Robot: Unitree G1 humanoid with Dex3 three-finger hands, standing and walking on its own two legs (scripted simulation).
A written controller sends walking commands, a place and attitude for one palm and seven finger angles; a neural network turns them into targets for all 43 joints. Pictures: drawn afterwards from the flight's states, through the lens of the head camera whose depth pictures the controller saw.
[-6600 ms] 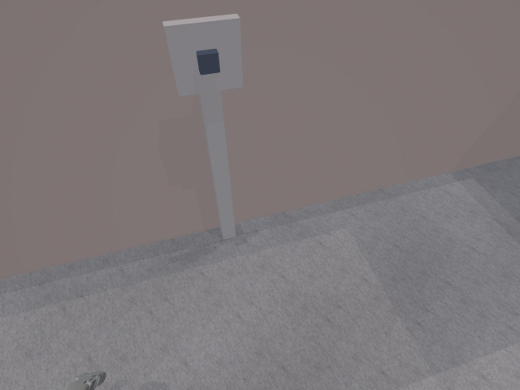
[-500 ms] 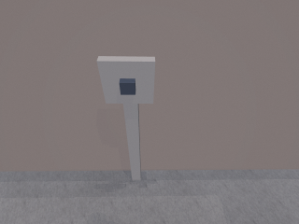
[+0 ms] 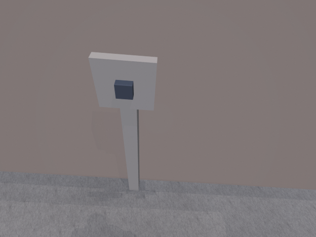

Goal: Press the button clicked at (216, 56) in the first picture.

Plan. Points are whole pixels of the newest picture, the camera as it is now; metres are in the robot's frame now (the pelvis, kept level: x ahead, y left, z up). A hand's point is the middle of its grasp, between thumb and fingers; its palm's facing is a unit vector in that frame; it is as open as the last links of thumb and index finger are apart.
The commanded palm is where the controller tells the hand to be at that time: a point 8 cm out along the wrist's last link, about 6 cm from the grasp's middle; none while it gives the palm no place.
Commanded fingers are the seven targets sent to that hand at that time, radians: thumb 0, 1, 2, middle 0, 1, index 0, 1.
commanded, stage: shuffle to correct the standing spot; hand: left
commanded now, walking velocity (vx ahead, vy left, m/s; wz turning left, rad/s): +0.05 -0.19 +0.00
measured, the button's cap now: (124, 89) +0.48 +0.14 +0.11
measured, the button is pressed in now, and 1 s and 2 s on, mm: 0 0 0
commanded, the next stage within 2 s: come to a stop and stand still in 0.08 s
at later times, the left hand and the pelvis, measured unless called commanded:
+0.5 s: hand out of the picture +0.06 +0.10 -0.16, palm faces +0.08 -0.97 -0.22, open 7.3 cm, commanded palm none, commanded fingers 0.00 0.90 0.90 -0.20 -0.30 -0.20 -0.30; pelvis +0.03 -0.07 +0.01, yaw +1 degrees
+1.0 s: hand out of the picture +0.07 +0.20 -0.16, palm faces +0.04 -0.97 -0.24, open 7.4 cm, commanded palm none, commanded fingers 0.00 0.90 0.90 -0.20 -0.30 -0.20 -0.30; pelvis +0.02 +0.00 +0.01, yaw +1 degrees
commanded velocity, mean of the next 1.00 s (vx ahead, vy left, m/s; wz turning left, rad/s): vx -0.02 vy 0.03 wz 0.02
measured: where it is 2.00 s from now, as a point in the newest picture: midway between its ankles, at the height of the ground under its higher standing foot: outside the picture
